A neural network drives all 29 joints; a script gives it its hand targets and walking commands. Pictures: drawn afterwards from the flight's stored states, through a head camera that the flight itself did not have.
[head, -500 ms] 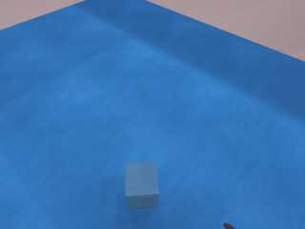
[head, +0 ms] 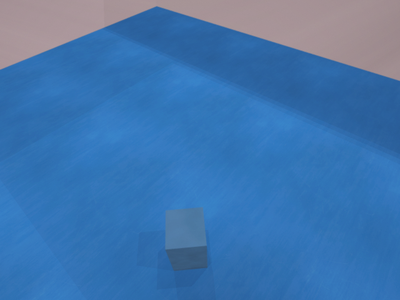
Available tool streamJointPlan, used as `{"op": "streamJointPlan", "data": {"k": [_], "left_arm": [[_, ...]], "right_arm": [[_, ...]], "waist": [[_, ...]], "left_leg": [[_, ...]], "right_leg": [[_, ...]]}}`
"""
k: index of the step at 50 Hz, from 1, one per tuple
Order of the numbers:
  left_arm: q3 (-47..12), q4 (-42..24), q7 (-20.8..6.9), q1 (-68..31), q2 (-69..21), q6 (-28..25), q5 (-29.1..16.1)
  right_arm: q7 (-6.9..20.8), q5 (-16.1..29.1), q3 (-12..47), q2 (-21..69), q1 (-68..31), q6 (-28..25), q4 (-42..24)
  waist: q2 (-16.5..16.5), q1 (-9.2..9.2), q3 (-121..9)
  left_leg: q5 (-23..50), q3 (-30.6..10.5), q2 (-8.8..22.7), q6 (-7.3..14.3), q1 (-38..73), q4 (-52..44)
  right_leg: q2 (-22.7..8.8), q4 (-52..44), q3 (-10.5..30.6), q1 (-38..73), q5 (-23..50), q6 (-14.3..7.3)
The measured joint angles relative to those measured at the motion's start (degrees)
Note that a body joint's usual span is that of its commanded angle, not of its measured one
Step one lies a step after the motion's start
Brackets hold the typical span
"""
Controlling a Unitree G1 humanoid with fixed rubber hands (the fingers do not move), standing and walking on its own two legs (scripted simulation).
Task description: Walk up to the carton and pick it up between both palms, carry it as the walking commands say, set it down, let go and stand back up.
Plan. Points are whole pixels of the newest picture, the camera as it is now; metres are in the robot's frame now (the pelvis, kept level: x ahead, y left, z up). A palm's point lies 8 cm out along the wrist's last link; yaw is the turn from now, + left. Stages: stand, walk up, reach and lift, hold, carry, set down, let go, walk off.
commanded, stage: walk up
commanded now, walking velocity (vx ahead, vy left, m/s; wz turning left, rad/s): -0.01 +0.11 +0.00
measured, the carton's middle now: (187, 240) +0.48 +0.09 -0.63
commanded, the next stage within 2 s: none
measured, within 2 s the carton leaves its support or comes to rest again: neither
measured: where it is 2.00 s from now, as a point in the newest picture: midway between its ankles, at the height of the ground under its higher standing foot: outside the picture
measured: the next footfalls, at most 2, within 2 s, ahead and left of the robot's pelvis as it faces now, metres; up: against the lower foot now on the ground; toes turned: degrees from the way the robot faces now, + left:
left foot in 0.10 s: -0.05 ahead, +0.14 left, +0.00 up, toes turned +2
right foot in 0.32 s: +0.02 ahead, -0.08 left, +0.00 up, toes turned -3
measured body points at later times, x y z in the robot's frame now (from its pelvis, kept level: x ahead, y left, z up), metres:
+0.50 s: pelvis +0.01 +0.05 -0.01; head -0.01 +0.04 +0.44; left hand +0.02 +0.27 -0.16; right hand -0.03 -0.19 -0.17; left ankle -0.09 +0.14 -0.74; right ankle -0.01 -0.07 -0.73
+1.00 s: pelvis +0.09 +0.03 -0.01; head +0.12 +0.04 +0.44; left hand +0.10 +0.25 -0.18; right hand +0.16 -0.21 -0.16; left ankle +0.08 +0.13 -0.74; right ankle +0.07 -0.06 -0.74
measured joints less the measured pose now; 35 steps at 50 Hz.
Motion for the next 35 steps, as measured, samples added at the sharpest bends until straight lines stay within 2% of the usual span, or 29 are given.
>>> {"op": "streamJointPlan", "data": {"k": [3, 5, 6, 9, 11, 14, 17, 19, 21, 23, 26, 28, 29, 31, 33, 35], "left_arm": [[0.5, 0.9, -0.4, 0.6, 0.1, 0.7, -0.2], [0.8, 1.5, -0.6, 1.2, 0.0, 1.4, -0.4], [1.1, 1.9, -0.7, 1.4, 0.2, 1.7, -0.4], [1.8, 3.3, -1.5, 3.0, 1.3, 2.4, -0.3], [1.8, 5.0, -2.0, 4.3, 2.0, 2.9, -0.7], [1.5, 7.4, -2.2, 5.7, 2.6, 3.4, -0.8], [0.9, 9.0, -1.8, 6.2, 1.8, 3.1, -1.4], [0.8, 9.3, -1.6, 5.9, -0.1, 2.5, -1.4], [0.5, 8.6, -2.0, 6.1, -1.8, 1.9, -0.8], [0.1, 8.1, -2.1, 6.1, -2.8, 1.2, -0.7], [0.4, 7.9, -2.2, 5.0, -3.0, 0.1, -0.1], [0.6, 7.1, -2.2, 3.2, -2.8, -0.8, -0.2], [0.6, 6.4, -2.0, 2.1, -2.7, -1.4, -0.2], [0.7, 5.3, -1.4, 0.0, -2.6, -2.8, 0.0], [0.3, 4.7, -0.3, -1.0, -2.7, -3.4, -0.3], [-0.4, 5.1, 0.3, -0.3, -3.1, -3.1, -0.7]], "right_arm": [[-0.1, 0.2, 0.7, 1.3, 0.3, -1.1, -0.1], [-0.2, 0.1, 1.0, 1.3, 1.4, -1.9, -0.1], [-0.2, -0.1, 1.1, 1.6, 2.1, -2.2, 0.2], [-0.3, -0.3, 1.9, 2.7, 5.4, -2.4, 1.4], [-0.6, -0.2, 2.7, 3.7, 7.8, -2.9, 2.1], [-1.1, -0.5, 3.9, 5.3, 10.2, -3.8, 2.1], [-1.4, -0.4, 4.4, 6.5, 10.3, -4.6, 1.8], [-1.3, -0.4, 3.8, 6.5, 9.2, -5.1, 2.0], [-1.0, -0.6, 3.0, 5.7, 9.4, -5.3, 2.0], [-1.0, -0.5, 2.6, 4.8, 10.2, -5.4, 2.5], [-1.0, -0.9, 2.3, 4.0, 12.2, -6.2, 3.8], [-1.1, -1.2, 2.1, 3.8, 14.5, -6.4, 4.7], [-1.2, -1.2, 2.0, 3.7, 15.7, -6.4, 5.3], [-1.0, -0.6, 1.9, 4.1, 17.6, -5.9, 6.8], [-1.3, 0.4, 1.9, 4.6, 16.6, -4.9, 7.3], [-1.5, 0.9, 2.1, 4.7, 13.7, -4.5, 6.4]], "waist": [[-1.2, 0.29, 1.4], [-0.7, -0.20, 2.2], [-1.1, -0.17, 2.9], [-2.6, 0.59, 3.2], [-3.1, 0.13, 2.0], [-4.2, -0.46, -0.3], [-5.2, -0.16, -1.8], [-3.9, -0.07, -1.7], [-1.9, -0.36, -1.8], [-0.5, -0.59, -1.9], [0.2, -2.00, -1.1], [0.9, -3.20, -0.1], [1.2, -3.48, 0.6], [1.9, -3.54, 2.1], [2.0, -3.11, 3.8], [1.9, -2.61, 4.8]], "left_leg": [[2.6, 2.1, -0.9, 0.1, 5.5, -13.3], [6.5, 2.4, -0.9, 1.1, 7.9, -20.1], [9.1, 2.4, -1.3, 2.1, 7.9, -20.5], [9.4, 3.4, -2.3, 3.7, 8.7, -20.0], [9.2, 3.2, -2.2, 4.0, 9.4, -20.6], [9.3, 3.1, -2.4, 4.2, 10.4, -21.8], [8.9, 4.1, -2.8, 4.2, 10.7, -22.1], [7.8, 4.3, -2.2, 4.4, 10.6, -20.9], [5.7, 3.5, -1.8, 5.3, 11.0, -19.9], [6.2, 3.4, -1.9, 5.4, 12.2, -20.7], [5.8, 3.7, -2.5, 4.9, 15.2, -22.9], [5.2, 2.9, -2.7, 4.4, 16.6, -23.7], [4.5, 2.4, -2.8, 4.1, 16.9, -23.2], [2.1, 1.5, -2.5, 3.7, 14.8, -16.6], [-1.5, 0.7, -2.9, 2.0, 9.4, -3.8], [-2.8, 0.8, -2.7, 1.2, 5.1, 2.9]], "right_leg": [[-0.8, 0.4, 0.8, -1.0, 1.1, 0.9], [-0.8, 1.1, 0.3, -1.9, 1.6, 1.7], [-1.2, 1.7, 0.5, -2.2, 1.6, 2.1], [-0.9, 3.5, 3.3, -2.2, -2.9, 2.9], [-0.1, 6.6, 4.0, -1.8, -6.0, 2.9], [0.7, 9.1, 3.9, 0.4, -6.6, 3.1], [0.6, 4.9, 3.7, 4.5, -5.8, 2.9], [1.3, 3.2, 3.6, 5.7, -8.6, 2.0], [1.7, 5.7, 2.9, 5.5, -15.0, 2.0], [1.4, 8.1, 2.0, 4.9, -17.3, 2.2], [1.0, 13.8, 1.6, 2.2, -19.3, 2.1], [1.0, 14.3, 0.9, 0.5, -19.4, 2.0], [1.2, 12.4, 0.4, 0.2, -17.4, 1.6], [1.3, 10.4, -0.4, 1.2, -6.0, -0.6], [1.1, 10.9, -1.1, 2.4, -8.8, -1.3], [1.6, 9.0, -1.0, 3.9, -9.5, -1.5]]}}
